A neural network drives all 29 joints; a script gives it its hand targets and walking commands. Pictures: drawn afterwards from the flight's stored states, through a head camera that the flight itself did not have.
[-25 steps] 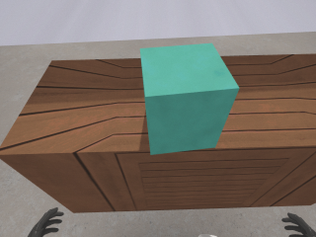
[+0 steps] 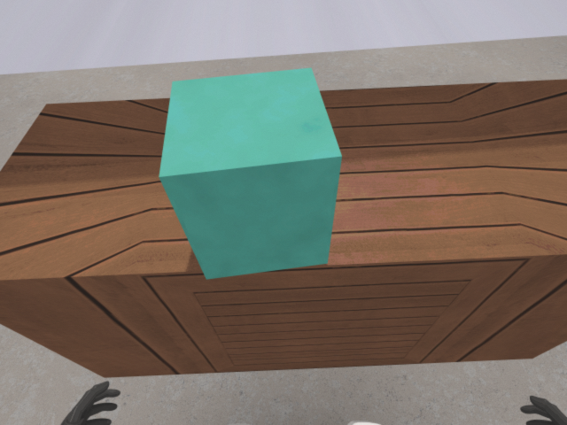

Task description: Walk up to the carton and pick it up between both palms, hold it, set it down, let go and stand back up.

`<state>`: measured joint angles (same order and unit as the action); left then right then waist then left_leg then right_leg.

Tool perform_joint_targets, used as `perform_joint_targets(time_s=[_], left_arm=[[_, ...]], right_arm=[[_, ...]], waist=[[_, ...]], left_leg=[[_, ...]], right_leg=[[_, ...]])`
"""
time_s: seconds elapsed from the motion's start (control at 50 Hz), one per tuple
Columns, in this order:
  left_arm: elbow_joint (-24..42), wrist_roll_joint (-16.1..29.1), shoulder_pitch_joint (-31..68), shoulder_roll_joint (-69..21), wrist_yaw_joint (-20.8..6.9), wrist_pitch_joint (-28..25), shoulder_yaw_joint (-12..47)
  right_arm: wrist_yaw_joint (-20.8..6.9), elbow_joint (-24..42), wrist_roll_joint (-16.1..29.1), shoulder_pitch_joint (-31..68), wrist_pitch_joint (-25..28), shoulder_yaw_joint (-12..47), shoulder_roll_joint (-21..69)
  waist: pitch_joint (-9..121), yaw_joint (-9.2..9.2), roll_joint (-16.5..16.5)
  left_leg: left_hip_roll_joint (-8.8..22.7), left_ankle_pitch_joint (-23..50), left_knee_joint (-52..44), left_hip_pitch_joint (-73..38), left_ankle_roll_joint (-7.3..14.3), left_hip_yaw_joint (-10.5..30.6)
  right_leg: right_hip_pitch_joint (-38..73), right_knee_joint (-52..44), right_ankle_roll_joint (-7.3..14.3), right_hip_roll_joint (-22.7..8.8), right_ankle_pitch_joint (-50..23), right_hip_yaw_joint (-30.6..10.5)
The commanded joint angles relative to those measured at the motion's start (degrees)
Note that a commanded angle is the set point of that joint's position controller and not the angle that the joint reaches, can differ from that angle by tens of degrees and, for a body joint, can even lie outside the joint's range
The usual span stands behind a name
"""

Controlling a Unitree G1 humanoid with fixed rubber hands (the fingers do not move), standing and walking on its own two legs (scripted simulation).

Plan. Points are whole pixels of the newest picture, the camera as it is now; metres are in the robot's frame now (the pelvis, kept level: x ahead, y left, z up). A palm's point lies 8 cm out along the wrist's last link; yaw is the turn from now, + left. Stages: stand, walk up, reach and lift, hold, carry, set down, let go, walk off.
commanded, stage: walk up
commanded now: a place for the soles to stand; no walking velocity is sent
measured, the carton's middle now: (255, 179) +0.46 +0.07 +0.07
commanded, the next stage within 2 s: reach and lift in 1.12 s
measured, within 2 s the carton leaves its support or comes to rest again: neither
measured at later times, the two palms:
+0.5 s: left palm out of the picture +0.14 +0.33 -0.06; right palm out of the picture +0.10 -0.32 -0.06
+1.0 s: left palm out of the picture +0.14 +0.33 -0.06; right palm out of the picture +0.11 -0.32 -0.05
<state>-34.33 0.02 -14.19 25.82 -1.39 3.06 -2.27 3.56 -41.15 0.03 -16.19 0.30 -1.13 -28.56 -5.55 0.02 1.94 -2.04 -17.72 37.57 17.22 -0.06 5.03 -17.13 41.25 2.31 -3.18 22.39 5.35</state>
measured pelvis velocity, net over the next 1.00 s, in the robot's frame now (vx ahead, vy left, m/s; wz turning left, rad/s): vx -0.01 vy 0.02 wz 0.00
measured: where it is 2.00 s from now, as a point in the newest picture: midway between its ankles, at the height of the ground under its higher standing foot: outside the picture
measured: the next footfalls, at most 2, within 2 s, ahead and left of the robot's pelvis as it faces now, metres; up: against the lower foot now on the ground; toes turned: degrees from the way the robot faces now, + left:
none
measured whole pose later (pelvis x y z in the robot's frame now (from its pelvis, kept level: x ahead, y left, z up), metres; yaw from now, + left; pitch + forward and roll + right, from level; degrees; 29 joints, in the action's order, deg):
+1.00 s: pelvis -0.01 +0.02 +0.00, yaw +0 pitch -2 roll +0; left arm -34.3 0.0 -9.9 25.8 -1.4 2.0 -2.3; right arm 1.0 -42.1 0.0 -11.9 0.5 -1.1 -28.1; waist -4.3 0.1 2.1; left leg -1.3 -17.1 36.6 17.5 -1.5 4.9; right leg -16.1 37.4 0.8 -2.7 19.2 5.7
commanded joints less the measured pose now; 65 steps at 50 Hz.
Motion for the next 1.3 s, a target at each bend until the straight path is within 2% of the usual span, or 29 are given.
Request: perform_joint_targets(time_s=[0.0,0.02,0.04,0.06,0.08,0.1,0.12,0.14,0.2,0.22,0.26,0.32,0.36,0.4,0.52,0.64,0.7,0.76,0.8,0.84,0.88,0.94,0.96,1.0,1.02,1.1,1.12,1.18,1.28], left_arm=[[1.7,0.7,2.6,10.5,0.5,-1.5,-2.5],[1.5,0.6,2.5,10.9,0.7,-1.4,-2.7],[1.2,0.4,3.0,10.4,0.7,-1.1,-3.2],[0.6,0.3,1.4,11.9,1.1,-1.4,-3.3],[-0.7,0.2,0.8,12.8,0.9,-1.8,-3.7],[-0.9,-0.2,1.5,14.3,0.8,-2.3,-3.9],[-0.8,0.1,3.1,13.0,0.9,-2.5,-3.5],[-0.2,-0.2,6.1,12.7,0.7,-2.6,-3.4],[0.1,0.0,5.9,12.1,0.1,-2.8,-2.6],[-0.2,0.3,5.1,12.0,0.2,-2.6,-2.9],[-0.5,0.6,4.8,11.7,0.4,-1.9,-3.4],[-1.4,0.2,4.4,11.6,0.6,-2.1,-3.4],[-1.0,0.2,7.2,12.3,0.5,-2.2,-4.0],[-1.5,0.2,7.2,12.3,0.2,-2.3,-3.4],[-1.1,0.3,6.8,11.0,0.2,-2.3,-3.8],[-1.3,0.1,7.3,11.2,0.2,-2.9,-3.5],[-1.3,0.5,6.6,11.3,0.2,-2.9,-3.4],[-1.9,0.2,7.1,11.7,0.2,-2.7,-3.4],[-1.4,0.5,6.4,11.1,0.3,-2.5,-3.5],[-1.6,0.5,6.2,10.6,0.3,-2.7,-3.5],[-2.0,0.5,8.4,11.0,0.1,-2.7,-3.5],[-1.3,0.3,7.6,11.7,0.2,-3.2,-3.5],[-1.8,0.1,7.5,11.8,0.2,-3.2,-3.8],[-1.6,0.8,5.3,10.9,0.2,-3.0,-3.5],[-1.4,0.6,6.7,11.2,0.2,-3.1,-3.3],[-1.3,0.2,6.3,11.2,0.3,-2.9,-3.5],[5.3,-4.7,16.3,5.5,3.1,9.1,-4.9],[11.6,-5.3,14.3,4.7,3.6,16.0,-6.2],[18.8,-3.3,13.9,3.7,3.2,14.6,-4.6]], right_arm=[[-0.4,1.2,-0.5,1.0,0.8,-3.4,-11.3],[-0.5,1.9,-0.2,2.5,1.0,-3.7,-12.8],[-0.8,1.7,0.3,3.7,1.1,-2.9,-12.3],[-1.0,1.3,0.5,3.6,1.2,-2.9,-12.2],[-1.1,1.3,0.9,4.5,1.1,-2.7,-10.1],[-1.1,0.6,0.9,3.0,0.8,-1.9,-8.5],[-1.3,0.5,0.9,4.1,0.6,-2.0,-7.7],[-1.4,0.5,0.7,3.7,0.3,-1.9,-7.1],[-1.5,-0.1,0.0,3.5,1.2,-2.4,-9.5],[-1.7,-0.2,0.3,3.9,1.3,-2.9,-11.0],[-1.6,0.2,0.4,4.8,1.4,-2.8,-10.9],[-1.8,0.2,0.8,5.3,1.4,-2.4,-9.4],[-1.9,-0.7,1.0,4.7,1.1,-2.4,-8.6],[-1.9,-0.7,0.7,3.6,1.1,-2.3,-9.1],[-2.2,-0.1,0.3,5.0,1.9,-2.6,-10.2],[-2.4,0.4,0.4,3.3,1.6,-2.3,-8.9],[-2.4,0.1,0.4,3.1,2.0,-2.6,-9.5],[-2.3,0.3,0.5,3.7,1.7,-2.6,-10.7],[-2.2,0.5,0.5,5.5,1.8,-2.3,-10.0],[-2.5,0.9,0.4,6.1,1.5,-2.3,-9.2],[-2.7,0.7,0.5,6.1,1.8,-2.4,-9.7],[-2.7,1.2,0.5,5.9,1.8,-2.4,-9.9],[-2.7,0.9,0.5,5.7,1.8,-2.7,-9.7],[-2.7,0.4,0.6,5.1,1.9,-2.4,-9.6],[-2.7,0.1,0.7,4.0,1.8,-2.6,-9.3],[-2.5,0.4,0.5,5.0,1.9,-2.3,-10.2],[-5.2,-13.1,-8.2,17.7,14.7,-9.7,0.3],[-6.5,-17.0,-7.4,16.6,18.4,-12.5,-7.1],[-5.8,-11.1,-4.2,14.4,17.8,-9.2,-2.7]], waist=[[6.7,1.00,-2.0],[5.7,1.75,-3.6],[5.0,1.86,-3.3],[5.8,1.90,-3.8],[7.0,2.38,-0.6],[8.0,1.70,4.2],[7.1,1.44,3.1],[4.6,0.17,4.8],[7.8,-0.33,3.7],[8.3,1.00,2.2],[7.8,1.37,-1.6],[8.9,1.94,-1.9],[7.7,1.04,1.1],[7.8,0.36,1.6],[8.2,1.64,-1.9],[9.2,0.39,1.2],[11.7,0.26,-1.5],[9.2,0.63,0.0],[8.5,1.59,-3.2],[8.0,1.48,-3.0],[7.3,1.23,1.0],[7.9,1.15,-2.8],[8.0,0.97,0.2],[10.1,1.52,-1.6],[10.8,0.15,0.2],[8.7,1.42,-1.9],[1.6,0.53,-7.1],[4.6,-1.12,-3.9],[7.8,-0.57,-0.2]], left_leg=[[7.0,16.1,-6.9,-7.8,3.4,8.4],[11.3,17.4,-8.0,-2.0,5.4,14.8],[12.8,13.1,-9.0,3.4,7.3,17.7],[11.5,12.0,-7.7,4.6,6.2,15.0],[7.5,9.5,-5.1,6.6,3.7,10.5],[3.0,7.0,0.3,4.5,1.3,3.1],[1.4,3.2,1.5,1.3,0.4,-0.8],[1.6,-0.4,0.0,0.2,0.5,-0.2],[5.0,12.1,-5.6,-4.6,1.6,4.2],[6.6,15.5,-6.0,-2.6,2.4,7.0],[7.7,15.3,-6.6,1.7,4.2,10.2],[7.0,9.5,-7.1,3.7,3.5,9.6],[3.7,7.6,-4.7,1.1,1.9,3.8],[3.6,8.0,-5.5,-1.6,1.8,3.2],[8.0,6.2,-10.9,6.3,4.3,12.3],[5.4,10.2,-7.0,1.9,2.3,7.5],[6.8,14.8,-7.5,0.0,3.3,8.6],[7.5,12.8,-8.7,3.0,3.6,10.6],[7.1,10.0,-9.1,4.7,3.4,9.7],[6.1,5.8,-10.0,2.7,2.5,8.5],[6.6,5.9,-10.2,2.8,2.6,9.3],[6.2,10.3,-8.4,2.6,2.5,8.5],[6.1,10.3,-8.9,3.4,2.4,8.5],[6.1,11.4,-7.9,1.2,2.9,7.7],[5.7,11.9,-7.6,0.2,2.7,7.0],[7.0,12.0,-8.9,4.3,3.3,10.4],[4.4,-3.0,-9.0,8.2,-1.6,-7.4],[5.7,-6.9,-8.0,14.4,2.0,-8.3],[2.6,5.3,-10.3,0.5,-0.2,-9.2]], right_leg=[[0.2,-6.8,1.3,-7.9,-14.1,-7.3],[3.2,-5.0,-0.2,-3.2,-6.7,-6.0],[6.9,-5.0,-0.8,-2.1,-4.4,-6.4],[9.9,-8.8,-0.6,-3.7,-8.0,-7.7],[13.2,-13.3,0.9,-7.0,-11.1,-10.5],[11.1,-18.1,3.4,-11.5,-11.1,-14.1],[7.9,-19.7,6.1,-14.7,-10.3,-14.9],[5.9,-19.5,6.6,-14.5,-11.5,-14.2],[3.9,-13.8,3.2,-9.6,-11.1,-8.7],[6.0,-11.3,1.8,-7.5,-9.0,-6.4],[8.8,-10.2,0.9,-5.1,-8.9,-6.3],[11.8,-12.9,1.9,-7.2,-7.8,-8.9],[8.5,-16.6,3.4,-9.5,-3.3,-9.0],[6.2,-17.1,3.1,-9.6,-2.2,-9.3],[12.8,-11.4,1.2,-5.1,-3.5,-7.0],[10.9,-14.4,2.3,-8.1,-6.9,-7.9],[11.5,-11.4,1.7,-7.0,-10.0,-6.7],[12.0,-11.2,1.2,-6.1,-10.3,-6.9],[11.8,-12.1,0.9,-6.4,-7.0,-7.9],[9.3,-14.0,1.2,-7.0,-2.7,-8.1],[8.9,-14.4,1.1,-6.4,-3.6,-8.4],[8.8,-14.4,1.2,-6.6,-4.7,-8.3],[10.8,-14.0,1.3,-6.3,-6.4,-7.5],[10.9,-12.9,2.0,-7.3,-8.1,-8.0],[10.7,-13.4,2.4,-7.6,-7.8,-7.1],[11.6,-11.5,1.6,-6.1,-7.9,-6.7],[6.2,-9.6,0.9,3.9,-4.7,0.8],[15.5,-3.5,1.1,4.3,-10.2,-0.8],[15.3,-12.2,-0.9,4.1,-15.4,-1.2]])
